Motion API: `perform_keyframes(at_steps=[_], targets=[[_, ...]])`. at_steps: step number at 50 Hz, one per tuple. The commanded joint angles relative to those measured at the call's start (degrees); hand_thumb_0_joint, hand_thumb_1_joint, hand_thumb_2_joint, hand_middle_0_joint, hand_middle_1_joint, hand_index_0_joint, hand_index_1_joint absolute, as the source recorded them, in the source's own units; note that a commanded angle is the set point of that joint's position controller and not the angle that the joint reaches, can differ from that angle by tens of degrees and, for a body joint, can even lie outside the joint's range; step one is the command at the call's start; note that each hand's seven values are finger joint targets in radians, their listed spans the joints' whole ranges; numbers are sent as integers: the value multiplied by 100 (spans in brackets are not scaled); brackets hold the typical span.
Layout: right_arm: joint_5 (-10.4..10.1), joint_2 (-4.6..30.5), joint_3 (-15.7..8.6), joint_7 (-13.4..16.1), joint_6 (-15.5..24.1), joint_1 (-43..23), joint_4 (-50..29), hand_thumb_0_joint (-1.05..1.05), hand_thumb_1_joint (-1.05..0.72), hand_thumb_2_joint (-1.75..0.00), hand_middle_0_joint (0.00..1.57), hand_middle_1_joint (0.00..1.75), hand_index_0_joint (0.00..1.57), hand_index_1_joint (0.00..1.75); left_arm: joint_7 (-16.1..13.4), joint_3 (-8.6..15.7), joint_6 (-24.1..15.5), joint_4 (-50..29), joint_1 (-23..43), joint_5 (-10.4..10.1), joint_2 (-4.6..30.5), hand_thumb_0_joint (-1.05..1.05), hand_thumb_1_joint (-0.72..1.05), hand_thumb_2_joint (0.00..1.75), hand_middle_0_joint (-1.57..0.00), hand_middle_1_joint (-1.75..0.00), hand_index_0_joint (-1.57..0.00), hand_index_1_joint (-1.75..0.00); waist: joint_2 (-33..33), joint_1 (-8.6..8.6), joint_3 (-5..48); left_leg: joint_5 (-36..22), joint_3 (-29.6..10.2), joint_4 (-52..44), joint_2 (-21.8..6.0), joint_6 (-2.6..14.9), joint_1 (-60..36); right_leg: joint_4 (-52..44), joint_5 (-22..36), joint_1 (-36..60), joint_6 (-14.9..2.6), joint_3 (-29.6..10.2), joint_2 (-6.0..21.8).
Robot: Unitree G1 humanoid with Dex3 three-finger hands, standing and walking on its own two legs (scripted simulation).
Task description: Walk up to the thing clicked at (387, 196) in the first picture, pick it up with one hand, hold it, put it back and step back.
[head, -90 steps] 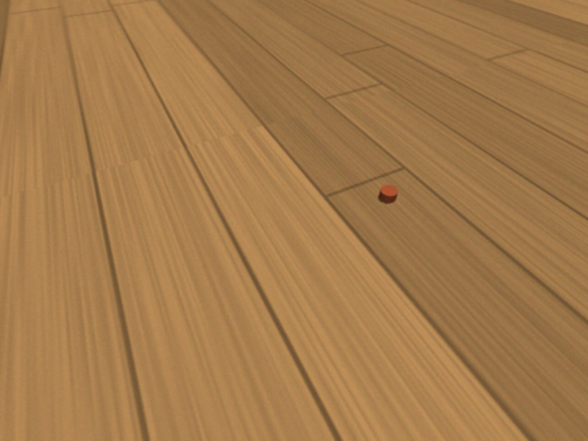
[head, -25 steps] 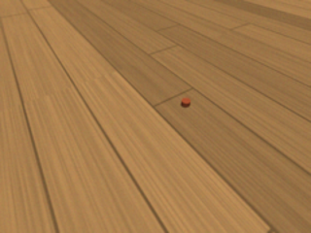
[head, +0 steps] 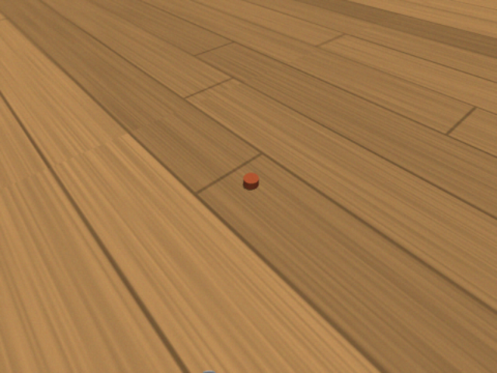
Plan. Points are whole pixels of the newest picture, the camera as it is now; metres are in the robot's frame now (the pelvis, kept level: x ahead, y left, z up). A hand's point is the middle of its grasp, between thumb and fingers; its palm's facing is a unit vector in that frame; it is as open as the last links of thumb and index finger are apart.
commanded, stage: walk up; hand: left
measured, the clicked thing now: (251, 181) +1.26 +0.10 -0.74
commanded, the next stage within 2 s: none
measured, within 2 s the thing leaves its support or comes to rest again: neither
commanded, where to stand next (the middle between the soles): +0.83 -0.08 m, yaw -9 degrees
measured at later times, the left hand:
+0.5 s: hand (169, 250) +0.41 +0.23 -0.13, palm faces -0.24 -0.89 -0.39, open 7.4 cm
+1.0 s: hand (180, 222) +0.50 +0.23 -0.13, palm faces -0.14 -0.91 -0.39, open 7.4 cm
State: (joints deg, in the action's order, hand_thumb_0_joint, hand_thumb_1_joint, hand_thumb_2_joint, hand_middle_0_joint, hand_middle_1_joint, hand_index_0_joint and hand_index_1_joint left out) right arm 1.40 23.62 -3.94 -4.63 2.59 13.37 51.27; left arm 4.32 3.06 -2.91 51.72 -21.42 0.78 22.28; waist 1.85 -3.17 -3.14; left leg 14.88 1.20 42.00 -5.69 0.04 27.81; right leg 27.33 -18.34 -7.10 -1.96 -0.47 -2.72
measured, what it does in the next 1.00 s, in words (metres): walks ahead: left foot, then right foot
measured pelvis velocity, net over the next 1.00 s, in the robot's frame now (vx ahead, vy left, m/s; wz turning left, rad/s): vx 0.44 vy -0.05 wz -0.15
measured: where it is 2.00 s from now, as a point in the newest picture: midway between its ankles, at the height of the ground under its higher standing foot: (282, 262)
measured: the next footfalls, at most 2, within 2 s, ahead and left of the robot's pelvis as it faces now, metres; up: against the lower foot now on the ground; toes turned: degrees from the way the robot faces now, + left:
left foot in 0.08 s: +0.19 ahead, +0.14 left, +0.00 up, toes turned +4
right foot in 0.50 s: +0.41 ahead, -0.15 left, +0.00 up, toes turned -11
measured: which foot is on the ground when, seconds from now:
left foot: up 0.00-0.06, down 0.08-0.54, up 0.56-1.00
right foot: down 0.00-0.10, up 0.12-0.48, down 0.50-1.00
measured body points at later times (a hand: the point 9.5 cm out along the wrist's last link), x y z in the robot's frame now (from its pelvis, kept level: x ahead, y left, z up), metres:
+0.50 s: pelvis +0.24 -0.01 -0.01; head +0.26 -0.04 +0.44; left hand +0.43 +0.28 -0.10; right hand +0.19 -0.34 -0.13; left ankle +0.15 +0.14 -0.73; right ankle +0.37 -0.14 -0.73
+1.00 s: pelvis +0.44 -0.05 +0.00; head +0.46 -0.05 +0.45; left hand +0.51 +0.28 -0.11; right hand +0.47 -0.38 -0.11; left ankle +0.58 +0.08 -0.72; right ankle +0.37 -0.14 -0.73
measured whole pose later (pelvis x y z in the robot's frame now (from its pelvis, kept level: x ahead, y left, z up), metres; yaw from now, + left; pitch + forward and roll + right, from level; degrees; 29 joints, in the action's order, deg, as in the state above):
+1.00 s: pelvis +0.44 -0.05 +0.00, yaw -9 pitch -2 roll -2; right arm 1.7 24.9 -4.3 -4.6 1.5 16.4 50.3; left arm 2.5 3.1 -5.2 49.3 -21.9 0.6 24.0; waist 2.7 -2.5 -3.5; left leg 9.3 -0.3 36.1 -6.1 0.3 26.7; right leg 26.5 -19.8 -5.2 -2.1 3.0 -2.5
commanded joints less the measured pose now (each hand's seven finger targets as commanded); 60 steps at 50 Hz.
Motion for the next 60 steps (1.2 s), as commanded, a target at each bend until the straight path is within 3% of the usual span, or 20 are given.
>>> perform_keyframes(at_steps=[1, 3, 5, 6, 12, 19, 23, 26, 27, 28, 29, 32, 34, 43, 48, 52, 53, 54, 55, 60], targets=[[15, 1082, -372, 92, 300, -221, -589, 0, -90, -90, 20, 30, 20, 30, -133, 479, -226, -750, 587, -10, 1730, 0, 90, 90, -20, -30, -20, -30, -645, 298, -58, -518, 118, -723, 35, 46, -1117, -912, -72, -1089, -883, -1272, 1502], [41, 1267, -495, 187, 397, 750, -314, 0, -90, -90, 20, 30, 20, 30, -145, 355, -222, -820, 556, 2, 1419, 0, 90, 90, -20, -30, -20, -30, 26, 802, 487, -444, 181, -1250, 310, 165, -2887, 753, 970, -1691, -608, -735, 999], [152, 1895, -665, 306, 479, 1418, -323, 0, -90, -90, 20, 30, 20, 30, -174, 128, -193, -782, -73, -85, 670, 0, 90, 90, -20, -30, -20, -30, 1662, 888, 863, 1947, -3159, -2586, -1657, 703, -4107, 3663, -900, -3429, -91, -334, -305], [-8, 2028, -681, 296, 467, 973, -474, 0, -90, -90, 20, 30, 20, 30, -251, 252, -137, -659, -192, -40, 1322, 0, 90, 90, -20, -30, -20, -30, 919, 748, 664, 2957, -4003, -3099, -2144, 1197, -3528, 4101, -1029, -3469, -164, -660, -51], [-123, 1346, -373, 297, 511, 657, -551, 0, -90, -90, 20, 30, 20, 30, -116, 287, -144, -469, 213, -142, 1248, 0, 90, 90, -20, -30, -20, -30, 556, 487, -121, -1445, -717, -2708, -1065, 966, -2186, 3292, 172, -2654, 80, -589, 590], [-102, 1555, -403, 304, 417, 639, -728, 0, -90, -90, 20, 30, 20, 30, 71, 218, -67, -899, 1307, -55, 999, 0, 90, 90, -20, -30, -20, -30, 625, 601, -149, -2227, 309, -2498, -956, 1023, -2214, 1066, 989, -2116, 68, 181, 704], [-97, 1585, -404, 324, 306, 539, -778, 0, -90, -90, 20, 30, 20, 30, 80, 294, -59, -724, 1238, -43, 1056, 0, 90, 90, -20, -30, -20, -30, 356, 487, 42, -1144, 256, -2137, -1016, 923, -1928, 612, 1312, -1088, -53, 432, 488], [-85, 1089, -172, 334, 283, 955, -803, 0, -90, -90, 20, 30, 20, 30, -76, 569, -168, -334, -107, -28, 1627, 0, 90, 90, -20, -30, -20, -30, -1140, -261, 959, -1194, 614, 714, -351, 542, -911, 164, 425, 1371, -275, -117, 470], [-87, 696, -28, 310, 263, 1328, -836, 0, -90, -90, 20, 30, 20, 30, -170, 701, -197, -368, -545, -17, 2070, 0, 90, 90, -20, -30, -20, -30, -2278, -319, 1319, 1287, 622, 2042, 321, 303, 62, -359, -356, 2070, -651, -2353, 1869], [-142, 1252, -158, 338, 190, 1216, -755, 0, -90, -90, 20, 30, 20, 30, -191, 687, -194, -440, -409, -101, 2265, 0, 90, 90, -20, -30, -20, -30, -1877, -320, 1151, 1591, 142, 2604, 534, 193, 734, -1109, -637, 1987, -1210, -4131, 2528], [-95, 1556, -230, 386, 146, 971, -673, 0, -90, -90, 20, 30, 20, 30, -211, 683, -172, -541, -19, -182, 2213, 0, 90, 90, -20, -30, -20, -30, -1403, -252, 842, 1482, -129, 2945, 191, 182, 777, -1183, -843, 1442, -1453, -4137, 2624], [-221, 1211, -163, 347, 97, 1035, -427, 0, -90, -90, 20, 30, 20, 30, -311, 491, -209, -654, 535, -214, 1664, 0, 90, 90, -20, -30, -20, -30, -795, 200, 212, 526, -515, 2491, -60, 278, 262, -1022, 920, 197, -678, -1884, 1737], [-150, 1103, -138, 286, 38, 1124, -386, 0, -90, -90, 20, 30, 20, 30, -302, 428, -282, -636, 541, -169, 1493, 0, 90, 90, -20, -30, -20, -30, -851, 320, 110, 191, -383, 2187, -19, 207, -29, -1103, 1642, -305, -643, -1352, 1456], [30, 1084, -274, 55, 19, 128, -681, 0, -90, -90, 20, 30, 20, 30, -278, 496, -398, -768, 289, -24, 1613, 0, 90, 90, -20, -30, -20, -30, -747, 98, -339, -459, -298, 305, -234, -140, 402, -1669, -630, -618, -976, -1054, 1602], [32, 938, -245, 22, 185, -335, -794, 0, -90, -90, 20, 30, 20, 30, -278, 457, -372, -689, -3, -48, 1624, 0, 90, 90, -20, -30, -20, -30, -781, -41, -148, -594, 4, -778, -8, 86, -228, -941, 957, -223, -927, -725, 1574], [35, 1214, -371, 122, 293, 742, -474, 0, -90, -90, 20, 30, 20, 30, -301, 341, -302, -769, 23, -53, 1507, 0, 90, 90, -20, -30, -20, -30, -47, 577, 443, -438, 200, -1526, 408, 389, -2246, 931, 2329, -635, -607, -317, 1229], [112, 1611, -514, 185, 331, 1339, -363, 0, -90, -90, 20, 30, 20, 30, -302, 206, -281, -828, -200, -112, 1148, 0, 90, 90, -20, -30, -20, -30, 951, 829, 949, 158, -895, -1949, -373, 717, -3318, 2481, 1868, -1423, -333, 82, 727], [142, 1944, -577, 247, 369, 1445, -501, 0, -90, -90, 20, 30, 20, 30, -307, 104, -266, -820, -471, -189, 731, 0, 90, 90, -20, -30, -20, -30, 1711, 756, 1154, 330, -3164, -2204, -1681, 1188, -4270, 3462, -961, -2945, -3, 196, -83], [-68, 2004, -612, 249, 326, 1461, -485, 0, -90, -90, 20, 30, 20, 30, -411, 258, -201, -677, -244, -142, 1395, 0, 90, 90, -20, -30, -20, -30, 1069, 850, 1062, 169, -3702, -2333, -2049, 1674, -4139, 3972, -1359, -3199, -125, -131, 173], [-206, 1342, -302, 343, 334, 757, -679, 0, -90, -90, 20, 30, 20, 30, -295, 230, -162, -502, -201, -182, 1261, 0, 90, 90, -20, -30, -20, -30, 547, 409, 99, -2629, -966, -2268, -1023, 1102, -2310, 3588, -230, -2332, -15, -441, 562]])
